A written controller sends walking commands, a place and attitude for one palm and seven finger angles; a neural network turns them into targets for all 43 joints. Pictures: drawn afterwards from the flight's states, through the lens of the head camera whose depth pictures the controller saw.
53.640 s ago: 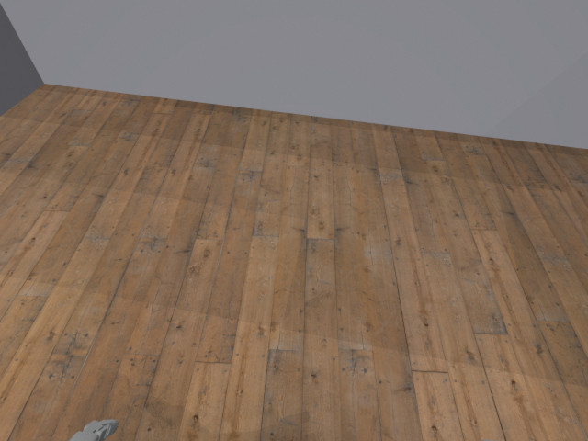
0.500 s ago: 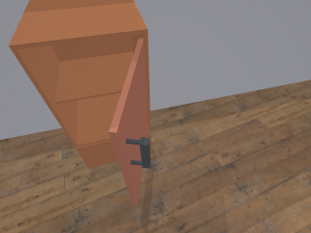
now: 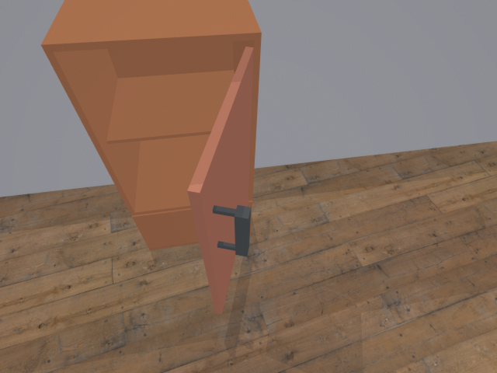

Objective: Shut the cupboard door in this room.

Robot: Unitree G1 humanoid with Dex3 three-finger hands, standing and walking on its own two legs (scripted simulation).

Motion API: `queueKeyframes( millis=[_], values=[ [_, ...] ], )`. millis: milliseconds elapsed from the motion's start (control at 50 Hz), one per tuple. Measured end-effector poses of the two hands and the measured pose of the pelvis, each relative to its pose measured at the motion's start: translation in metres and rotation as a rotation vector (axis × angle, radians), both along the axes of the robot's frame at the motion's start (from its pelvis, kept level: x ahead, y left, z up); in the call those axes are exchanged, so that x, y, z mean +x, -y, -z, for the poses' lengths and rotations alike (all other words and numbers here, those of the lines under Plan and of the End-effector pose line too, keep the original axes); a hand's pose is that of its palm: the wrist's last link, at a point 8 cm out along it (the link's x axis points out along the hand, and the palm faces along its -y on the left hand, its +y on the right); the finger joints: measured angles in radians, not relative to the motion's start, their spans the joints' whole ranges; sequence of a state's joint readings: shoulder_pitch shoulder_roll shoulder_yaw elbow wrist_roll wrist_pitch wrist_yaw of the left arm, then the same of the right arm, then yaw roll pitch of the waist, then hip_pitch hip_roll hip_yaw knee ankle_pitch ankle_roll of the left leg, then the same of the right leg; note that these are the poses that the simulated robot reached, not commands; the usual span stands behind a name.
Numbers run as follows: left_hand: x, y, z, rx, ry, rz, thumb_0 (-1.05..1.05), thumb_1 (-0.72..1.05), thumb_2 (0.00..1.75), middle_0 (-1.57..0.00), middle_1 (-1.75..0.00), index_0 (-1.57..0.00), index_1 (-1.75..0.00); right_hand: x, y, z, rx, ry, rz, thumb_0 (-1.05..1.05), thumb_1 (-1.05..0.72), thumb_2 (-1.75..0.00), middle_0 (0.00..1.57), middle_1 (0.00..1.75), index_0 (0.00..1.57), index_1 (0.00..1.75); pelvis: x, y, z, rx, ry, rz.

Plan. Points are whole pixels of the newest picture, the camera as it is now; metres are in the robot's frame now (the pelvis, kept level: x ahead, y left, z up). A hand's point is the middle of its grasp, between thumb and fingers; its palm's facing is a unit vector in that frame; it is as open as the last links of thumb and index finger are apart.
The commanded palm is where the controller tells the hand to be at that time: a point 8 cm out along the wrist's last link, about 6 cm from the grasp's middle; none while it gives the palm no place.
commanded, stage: stand and wait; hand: left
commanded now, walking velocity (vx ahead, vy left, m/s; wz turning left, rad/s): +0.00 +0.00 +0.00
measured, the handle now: (231, 231) +0.36 +0.06 -0.03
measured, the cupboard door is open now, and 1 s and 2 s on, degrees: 69 69 69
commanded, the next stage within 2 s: look at it before walking up in 0.56 s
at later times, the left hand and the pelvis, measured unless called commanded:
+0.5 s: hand out of the picture +0.00 +0.14 -0.16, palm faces +0.17 -0.96 -0.23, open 7.3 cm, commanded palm none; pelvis +0.01 -0.04 +0.01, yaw +7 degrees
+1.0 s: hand out of the picture +0.00 +0.18 -0.16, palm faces +0.13 -0.96 -0.23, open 7.4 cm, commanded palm none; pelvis +0.00 -0.02 +0.02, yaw +5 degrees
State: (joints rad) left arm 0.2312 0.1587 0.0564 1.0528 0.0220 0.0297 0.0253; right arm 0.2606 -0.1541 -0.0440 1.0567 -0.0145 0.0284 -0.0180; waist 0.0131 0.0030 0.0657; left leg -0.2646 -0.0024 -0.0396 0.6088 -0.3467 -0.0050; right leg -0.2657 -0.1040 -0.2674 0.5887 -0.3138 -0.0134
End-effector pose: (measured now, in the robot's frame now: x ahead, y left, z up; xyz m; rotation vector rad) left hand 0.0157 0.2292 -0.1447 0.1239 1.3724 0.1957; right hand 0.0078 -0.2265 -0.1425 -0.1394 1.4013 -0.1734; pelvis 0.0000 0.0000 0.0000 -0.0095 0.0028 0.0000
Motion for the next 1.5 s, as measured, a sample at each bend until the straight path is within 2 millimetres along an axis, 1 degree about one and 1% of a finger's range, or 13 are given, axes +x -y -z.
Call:
queueKeyframes(
  millis=[80, 140, 220, 280, 360, 460, 560, 660, 820, 1040, 1220, 1400, 1500],
  values=[
    [0.006, -0.009, 0.000, 0.018, 0.022, -0.009, 0.01, 0.91, 0.90, -0.21, -0.30, -0.20, -0.30, 0.005, 0.000, 0.000, -0.007, 0.019, -0.016, 0.01, -0.92, -0.90, 0.20, 0.30, 0.20, 0.30, -0.002, 0.000, 0.002, 0.008, -0.006, -0.014],
    [0.014, -0.010, -0.006, 0.042, 0.048, -0.013, 0.01, 0.91, 0.90, -0.20, -0.30, -0.20, -0.30, 0.009, 0.002, -0.001, 0.000, 0.030, -0.034, 0.01, -0.92, -0.90, 0.20, 0.30, 0.20, 0.30, -0.001, 0.007, -0.001, 0.019, -0.012, -0.041],
    [0.024, 0.000, -0.018, 0.070, 0.107, -0.024, 0.01, 0.91, 0.90, -0.20, -0.30, -0.20, -0.30, 0.015, 0.013, 0.004, 0.023, 0.023, -0.066, 0.01, -0.92, -0.90, 0.20, 0.30, 0.20, 0.30, 0.002, 0.021, -0.003, 0.036, -0.017, -0.069],
    [0.022, 0.014, -0.025, 0.078, 0.125, -0.024, 0.00, 0.91, 0.90, -0.20, -0.30, -0.20, -0.30, 0.023, 0.023, 0.008, 0.041, 0.033, -0.071, 0.01, -0.92, -0.90, 0.20, 0.30, 0.20, 0.30, 0.004, 0.029, -0.004, 0.029, -0.001, -0.084],
    [0.009, 0.032, -0.027, 0.061, 0.107, -0.040, 0.00, 0.91, 0.90, -0.20, -0.30, -0.20, -0.30, 0.037, 0.032, 0.006, 0.043, 0.051, -0.089, 0.01, -0.92, -0.90, 0.20, 0.30, 0.20, 0.30, 0.006, 0.037, -0.008, 0.041, 0.010, -0.100],
    [-0.016, 0.039, -0.019, 0.046, 0.049, -0.086, 0.00, 0.93, 0.90, -0.21, -0.30, -0.20, -0.30, 0.050, 0.037, 0.006, 0.030, 0.068, -0.125, 0.01, -0.91, -0.90, 0.19, 0.30, 0.20, 0.30, 0.007, 0.040, -0.005, 0.022, 0.020, -0.119],
    [-0.041, 0.049, -0.014, 0.004, -0.022, -0.113, 0.00, 0.92, 0.90, -0.21, -0.30, -0.20, -0.30, 0.052, 0.036, -0.001, 0.017, 0.051, -0.145, 0.01, -0.92, -0.90, 0.19, 0.30, 0.20, 0.30, 0.008, 0.041, -0.009, 0.022, 0.024, -0.114],
    [-0.056, 0.052, -0.012, -0.020, -0.059, -0.117, 0.01, 0.91, 0.90, -0.21, -0.30, -0.20, -0.30, 0.051, 0.036, -0.007, 0.000, 0.050, -0.147, 0.01, -0.92, -0.90, 0.19, 0.30, 0.20, 0.30, 0.008, 0.039, -0.012, 0.016, 0.030, -0.107],
    [-0.052, 0.037, -0.014, -0.012, -0.043, -0.100, 0.01, 0.91, 0.90, -0.21, -0.30, -0.20, -0.30, 0.045, 0.033, -0.013, -0.015, 0.054, -0.146, 0.01, -0.91, -0.90, 0.19, 0.30, 0.20, 0.30, 0.004, 0.031, -0.014, 0.011, 0.035, -0.101],
    [-0.020, -0.001, -0.022, 0.041, 0.042, -0.054, 0.01, 0.91, 0.90, -0.21, -0.30, -0.20, -0.30, 0.038, 0.026, -0.016, -0.023, 0.060, -0.141, 0.01, -0.91, -0.90, 0.20, 0.30, 0.20, 0.30, 0.000, 0.018, -0.016, 0.010, 0.033, -0.095],
    [0.000, -0.026, -0.028, 0.069, 0.091, -0.023, 0.00, 0.91, 0.90, -0.20, -0.30, -0.20, -0.30, 0.044, 0.026, -0.022, -0.047, 0.086, -0.144, 0.01, -0.91, -0.90, 0.20, 0.30, 0.20, 0.30, -0.002, 0.007, -0.018, 0.011, 0.033, -0.089],
    [0.005, -0.040, -0.029, 0.079, 0.088, -0.009, 0.01, 0.91, 0.90, -0.21, -0.30, -0.20, -0.30, 0.057, 0.027, -0.028, -0.076, 0.126, -0.148, 0.01, -0.91, -0.90, 0.20, 0.30, 0.20, 0.30, -0.003, -0.002, -0.018, 0.011, 0.029, -0.068],
    [0.001, -0.037, -0.022, 0.069, 0.042, 0.018, 0.00, 0.91, 0.90, -0.20, -0.30, -0.20, -0.30, 0.055, 0.022, -0.023, -0.071, 0.158, -0.096, 0.01, -0.91, -0.90, 0.20, 0.30, 0.20, 0.30, -0.008, -0.002, -0.013, 0.021, 0.023, -0.013]
  ],
)
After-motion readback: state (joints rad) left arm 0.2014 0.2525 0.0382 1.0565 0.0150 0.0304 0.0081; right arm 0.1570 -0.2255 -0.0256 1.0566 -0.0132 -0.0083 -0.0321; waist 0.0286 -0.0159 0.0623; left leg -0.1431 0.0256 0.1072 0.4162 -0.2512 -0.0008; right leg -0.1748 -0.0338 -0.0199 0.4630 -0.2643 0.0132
